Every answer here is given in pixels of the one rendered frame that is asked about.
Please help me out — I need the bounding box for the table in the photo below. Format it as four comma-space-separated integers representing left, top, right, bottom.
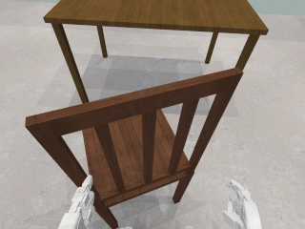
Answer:
43, 0, 269, 104

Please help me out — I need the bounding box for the robot left hand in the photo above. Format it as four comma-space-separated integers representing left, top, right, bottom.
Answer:
58, 175, 94, 229

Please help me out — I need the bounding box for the robot right hand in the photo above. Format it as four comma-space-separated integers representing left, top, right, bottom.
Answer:
223, 179, 263, 229

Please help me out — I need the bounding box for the chair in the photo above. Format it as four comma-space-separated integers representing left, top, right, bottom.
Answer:
25, 67, 244, 229

